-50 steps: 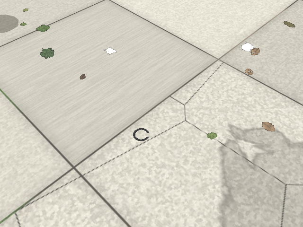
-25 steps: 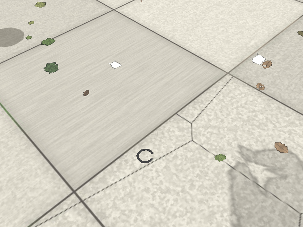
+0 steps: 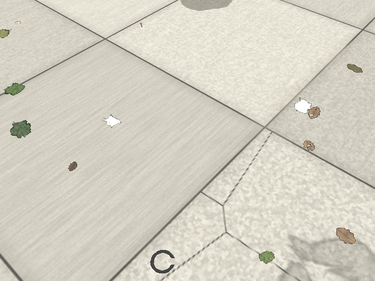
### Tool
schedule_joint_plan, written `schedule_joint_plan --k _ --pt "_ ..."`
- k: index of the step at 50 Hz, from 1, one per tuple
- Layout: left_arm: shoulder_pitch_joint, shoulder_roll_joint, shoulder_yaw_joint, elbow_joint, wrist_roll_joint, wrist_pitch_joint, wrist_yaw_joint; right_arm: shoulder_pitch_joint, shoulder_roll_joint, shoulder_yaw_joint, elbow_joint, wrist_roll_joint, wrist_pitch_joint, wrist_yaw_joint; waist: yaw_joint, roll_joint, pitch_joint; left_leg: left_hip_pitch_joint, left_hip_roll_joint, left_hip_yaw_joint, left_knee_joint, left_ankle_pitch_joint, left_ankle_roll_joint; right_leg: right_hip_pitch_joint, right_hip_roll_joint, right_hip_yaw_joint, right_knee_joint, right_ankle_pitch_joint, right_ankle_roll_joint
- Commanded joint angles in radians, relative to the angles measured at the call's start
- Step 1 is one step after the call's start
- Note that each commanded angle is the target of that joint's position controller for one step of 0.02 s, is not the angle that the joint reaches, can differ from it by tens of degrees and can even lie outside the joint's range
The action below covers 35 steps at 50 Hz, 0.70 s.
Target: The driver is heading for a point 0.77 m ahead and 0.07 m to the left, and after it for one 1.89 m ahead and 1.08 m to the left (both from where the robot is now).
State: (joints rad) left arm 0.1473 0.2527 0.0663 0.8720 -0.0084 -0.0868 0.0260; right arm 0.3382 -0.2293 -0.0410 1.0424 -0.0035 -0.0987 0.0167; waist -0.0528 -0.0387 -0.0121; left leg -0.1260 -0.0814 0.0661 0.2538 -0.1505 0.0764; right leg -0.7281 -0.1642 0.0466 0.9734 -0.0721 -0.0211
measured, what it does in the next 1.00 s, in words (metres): walks ahead: right foot, then left foot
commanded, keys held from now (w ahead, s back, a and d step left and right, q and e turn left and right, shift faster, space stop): w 0.96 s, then w+q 0.04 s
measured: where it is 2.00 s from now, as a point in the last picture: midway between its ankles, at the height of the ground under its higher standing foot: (173, 160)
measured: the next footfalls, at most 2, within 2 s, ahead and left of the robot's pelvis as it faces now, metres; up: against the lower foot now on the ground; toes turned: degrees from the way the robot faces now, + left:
right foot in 0.24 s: +0.31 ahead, -0.17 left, +0.00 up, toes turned -3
left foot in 0.80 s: +0.63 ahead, +0.07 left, +0.00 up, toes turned +3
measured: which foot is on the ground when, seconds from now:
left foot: down 0.00-0.26, up 0.28-0.78, down 0.80-1.00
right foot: up 0.00-0.22, down 0.24-0.82, up 0.84-1.00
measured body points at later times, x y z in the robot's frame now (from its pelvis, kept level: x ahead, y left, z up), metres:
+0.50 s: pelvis +0.28 -0.09 +0.00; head +0.30 -0.10 +0.45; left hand +0.30 +0.17 -0.13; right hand +0.41 -0.35 -0.13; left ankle +0.36 +0.09 -0.67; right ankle +0.27 -0.17 -0.75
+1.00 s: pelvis +0.56 -0.01 +0.00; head +0.58 +0.00 +0.45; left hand +0.65 +0.26 -0.14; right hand +0.62 -0.28 -0.13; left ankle +0.59 +0.07 -0.75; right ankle +0.56 -0.17 -0.66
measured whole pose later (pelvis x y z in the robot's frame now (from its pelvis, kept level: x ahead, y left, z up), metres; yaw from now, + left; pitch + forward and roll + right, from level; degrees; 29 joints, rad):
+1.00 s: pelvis +0.56 -0.01 +0.00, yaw +1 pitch +1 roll +1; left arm 0.22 0.26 0.07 0.93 -0.02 -0.09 0.01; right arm 0.25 -0.23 -0.06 0.97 0.00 -0.10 0.03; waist -0.03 -0.04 0.02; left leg -0.25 -0.05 0.07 0.37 -0.15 0.08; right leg -0.56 -0.11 0.02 1.14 -0.29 -0.05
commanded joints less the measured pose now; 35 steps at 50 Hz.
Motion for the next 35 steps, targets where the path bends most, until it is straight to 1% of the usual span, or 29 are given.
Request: schedule_joint_plan --k 1,3,5,7,8,9,10,11,12,13,14,15,16,17,18,19,20,21,22,23,25,27,29,31,33,35 --pt "-0.031 0.036 0.004 -0.050 0.001 -0.009 -0.007 -0.042 -0.155 -0.024 -0.071 0.010 -0.012 -0.018 0.029 0.076 0.065 -0.089 0.269 -0.170 -0.164 0.068 0.148 0.039 0.006 -0.012 -0.189 0.156 0.014" --pt "-0.102 0.028 -0.003 -0.066 -0.006 -0.011 -0.018 -0.001 -0.168 -0.026 -0.063 0.017 -0.008 -0.021 0.001 0.079 0.071 -0.052 0.267 -0.146 -0.154 0.067 0.135 0.070 0.035 -0.039 -0.292 0.181 0.020" --pt "-0.161 0.028 -0.008 -0.085 -0.013 -0.014 -0.031 0.037 -0.176 -0.029 -0.051 0.023 0.000 -0.021 -0.022 0.083 0.085 0.009 0.286 -0.144 -0.125 0.058 0.132 0.073 0.049 -0.046 -0.360 0.159 0.021" --pt "-0.197 0.038 -0.010 -0.107 -0.016 -0.019 -0.046 0.063 -0.179 -0.033 -0.040 0.025 0.010 -0.021 -0.028 0.089 0.094 0.083 0.319 -0.155 -0.083 0.057 0.124 0.068 0.059 -0.043 -0.413 0.098 0.006" --pt "-0.200 0.047 -0.009 -0.114 -0.017 -0.023 -0.052 0.066 -0.183 -0.036 -0.037 0.026 0.015 -0.022 -0.022 0.094 0.093 0.111 0.335 -0.163 -0.061 0.065 0.117 0.080 0.065 -0.044 -0.434 0.057 -0.007" --pt "-0.182 0.060 -0.005 -0.115 -0.017 -0.027 -0.056 0.063 -0.189 -0.039 -0.037 0.027 0.021 -0.023 -0.006 0.103 0.086 0.131 0.347 -0.171 -0.033 0.094 0.109 0.114 0.075 -0.049 -0.453 0.017 -0.022" --pt "-0.135 0.078 0.002 -0.107 -0.017 -0.031 -0.058 0.047 -0.197 -0.041 -0.040 0.026 0.026 -0.023 0.026 0.116 0.064 0.139 0.348 -0.166 0.019 0.193 0.097 0.187 0.096 -0.066 -0.472 -0.015 -0.038" --pt "-0.026 0.111 0.021 -0.077 -0.014 -0.034 -0.056 0.024 -0.190 -0.038 -0.046 0.024 0.032 -0.023 0.089 0.112 0.002 0.131 0.310 -0.130 0.152 0.368 0.075 0.334 0.131 -0.095 -0.495 -0.027 -0.061" --pt "0.166 0.175 0.049 -0.023 -0.009 -0.036 -0.049 0.019 -0.152 -0.024 -0.059 0.014 0.033 -0.023 0.163 0.078 -0.127 0.028 0.248 -0.076 0.394 0.413 0.043 0.604 0.101 -0.057 -0.468 -0.005 -0.103" --pt "0.320 0.294 0.077 0.003 0.013 -0.033 -0.044 0.103 -0.055 0.006 -0.089 0.001 0.018 -0.017 0.161 -0.138 -0.299 -0.338 0.117 -0.005 0.810 0.097 -0.025 1.013 -0.164 0.335 -0.484 -0.052 -0.238" --pt "0.357 0.256 0.065 0.018 0.007 -0.029 -0.051 0.122 -0.034 0.016 -0.077 0.018 -0.010 -0.011 0.158 -0.268 -0.394 -0.565 0.022 -0.117 1.019 -0.398 -0.040 1.144 -0.262 0.702 -0.664 -0.181 -0.322" --pt "0.289 0.181 0.041 0.005 0.002 -0.033 -0.052 0.036 -0.145 -0.012 -0.094 0.044 -0.028 -0.007 0.158 -0.171 -0.270 -0.668 0.091 -0.179 1.107 -0.362 -0.016 1.055 -0.226 0.598 -0.672 -0.214 -0.266" --pt "0.199 0.139 0.027 -0.018 0.002 -0.031 -0.049 -0.045 -0.160 -0.015 -0.118 0.051 -0.035 -0.008 0.138 -0.107 -0.170 -0.677 0.146 -0.153 1.091 -0.271 -0.001 0.916 -0.187 0.439 -0.678 -0.144 -0.227" --pt "0.123 0.110 0.015 -0.029 0.008 -0.030 -0.053 -0.079 -0.147 -0.017 -0.120 0.039 -0.030 -0.013 0.104 -0.034 -0.099 -0.631 0.187 -0.134 1.026 -0.192 -0.003 0.769 -0.143 0.326 -0.712 -0.056 -0.210" --pt "0.083 0.081 0.007 -0.033 0.013 -0.032 -0.056 -0.080 -0.139 -0.025 -0.118 0.027 -0.016 -0.018 0.071 -0.035 -0.059 -0.572 0.219 -0.138 0.956 -0.140 -0.005 0.670 -0.104 0.247 -0.747 -0.009 -0.193" --pt "0.074 0.069 0.003 -0.026 0.018 -0.033 -0.060 -0.060 -0.119 -0.025 -0.113 0.025 -0.001 -0.018 0.048 -0.046 -0.043 -0.520 0.230 -0.136 0.921 -0.110 -0.009 0.612 -0.082 0.205 -0.779 0.006 -0.188" --pt "0.086 0.072 0.005 -0.017 0.016 -0.036 -0.060 -0.045 -0.097 -0.023 -0.107 0.024 0.011 -0.019 0.038 -0.044 -0.034 -0.499 0.231 -0.129 0.896 -0.094 -0.015 0.584 -0.071 0.174 -0.800 0.041 -0.195" --pt "0.103 0.085 0.008 -0.005 0.014 -0.038 -0.057 -0.046 -0.087 -0.024 -0.108 0.022 0.019 -0.020 0.030 -0.036 -0.020 -0.508 0.232 -0.124 0.868 -0.070 -0.022 0.572 -0.067 0.146 -0.816 0.083 -0.202" --pt "0.121 0.100 0.013 0.004 0.015 -0.039 -0.052 -0.070 -0.088 -0.025 -0.117 0.019 0.023 -0.021 0.029 -0.026 -0.005 -0.536 0.234 -0.123 0.830 -0.034 -0.029 0.575 -0.067 0.125 -0.829 0.117 -0.207" --pt "0.138 0.111 0.016 0.013 0.015 -0.038 -0.046 -0.106 -0.090 -0.028 -0.129 0.015 0.025 -0.022 0.035 -0.015 0.009 -0.573 0.235 -0.123 0.778 0.009 -0.038 0.588 -0.068 0.110 -0.838 0.144 -0.209" --pt "0.169 0.113 0.016 0.027 0.012 -0.031 -0.035 -0.179 -0.086 -0.029 -0.153 0.009 0.023 -0.020 0.049 -0.013 0.027 -0.617 0.232 -0.119 0.664 0.106 -0.051 0.611 -0.060 0.075 -0.849 0.162 -0.201" --pt "0.188 0.115 0.015 0.036 0.008 -0.026 -0.027 -0.245 -0.074 -0.027 -0.171 0.010 0.019 -0.014 0.065 -0.023 0.042 -0.599 0.217 -0.103 0.540 0.203 -0.055 0.611 -0.038 0.032 -0.860 0.142 -0.183" --pt "0.220 0.123 0.016 0.050 0.003 -0.025 -0.022 -0.318 -0.065 -0.021 -0.190 0.014 0.016 -0.008 0.089 -0.023 0.062 -0.572 0.196 -0.080 0.436 0.265 -0.054 0.620 -0.030 0.007 -0.871 0.110 -0.173" --pt "0.257 0.127 0.018 0.070 -0.002 -0.021 -0.020 -0.376 -0.063 -0.017 -0.206 0.018 0.013 -0.002 0.109 -0.021 0.084 -0.569 0.181 -0.069 0.369 0.274 -0.051 0.662 -0.041 0.001 -0.867 0.087 -0.171" --pt "0.287 0.130 0.021 0.091 -0.005 -0.013 -0.018 -0.423 -0.065 -0.014 -0.226 0.022 0.009 0.008 0.122 -0.023 0.105 -0.591 0.175 -0.070 0.324 0.245 -0.040 0.731 -0.068 0.002 -0.843 0.096 -0.170" --pt "0.293 0.137 0.027 0.103 -0.008 -0.003 -0.013 -0.450 -0.073 -0.014 -0.245 0.024 0.002 0.020 0.117 -0.026 0.113 -0.597 0.170 -0.073 0.289 0.187 -0.020 0.794 -0.098 0.007 -0.805 0.132 -0.163"
Velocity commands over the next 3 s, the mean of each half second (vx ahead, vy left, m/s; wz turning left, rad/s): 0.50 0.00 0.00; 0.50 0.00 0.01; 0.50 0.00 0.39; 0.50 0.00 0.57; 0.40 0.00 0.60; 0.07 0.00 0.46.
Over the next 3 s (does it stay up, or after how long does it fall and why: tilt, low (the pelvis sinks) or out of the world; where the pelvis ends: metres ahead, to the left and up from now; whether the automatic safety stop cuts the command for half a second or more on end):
stays up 1.30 0.27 -0.01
